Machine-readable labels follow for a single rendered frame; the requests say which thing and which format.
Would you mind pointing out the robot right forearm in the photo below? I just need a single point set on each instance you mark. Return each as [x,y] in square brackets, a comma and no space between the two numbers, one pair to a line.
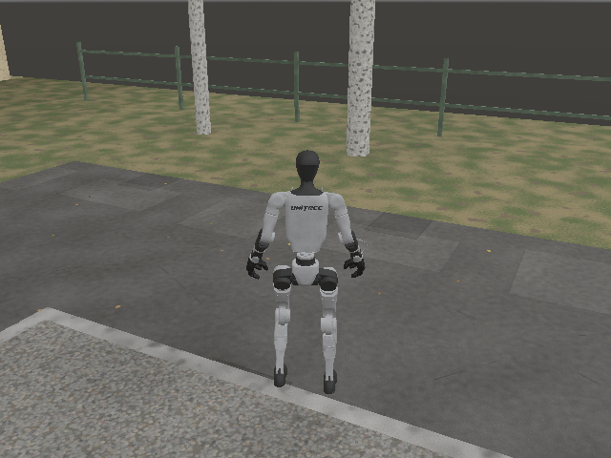
[354,249]

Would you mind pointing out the robot left hand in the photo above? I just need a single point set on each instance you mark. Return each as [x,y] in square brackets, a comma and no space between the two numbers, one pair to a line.
[251,265]

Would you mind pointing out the robot right hand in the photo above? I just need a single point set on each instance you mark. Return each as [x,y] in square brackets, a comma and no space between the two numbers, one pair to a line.
[351,264]

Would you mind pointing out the right robot foot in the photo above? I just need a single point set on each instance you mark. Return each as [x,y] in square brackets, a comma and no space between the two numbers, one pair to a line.
[329,386]

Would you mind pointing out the robot left upper arm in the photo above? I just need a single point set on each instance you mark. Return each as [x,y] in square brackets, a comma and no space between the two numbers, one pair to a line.
[277,200]

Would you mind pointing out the right robot shin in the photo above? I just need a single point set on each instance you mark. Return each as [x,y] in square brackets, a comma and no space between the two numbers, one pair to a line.
[329,349]

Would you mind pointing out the robot right upper arm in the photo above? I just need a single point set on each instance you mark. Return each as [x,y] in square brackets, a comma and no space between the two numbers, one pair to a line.
[337,202]

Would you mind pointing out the robot left forearm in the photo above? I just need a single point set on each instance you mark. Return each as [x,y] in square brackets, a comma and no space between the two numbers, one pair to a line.
[259,249]

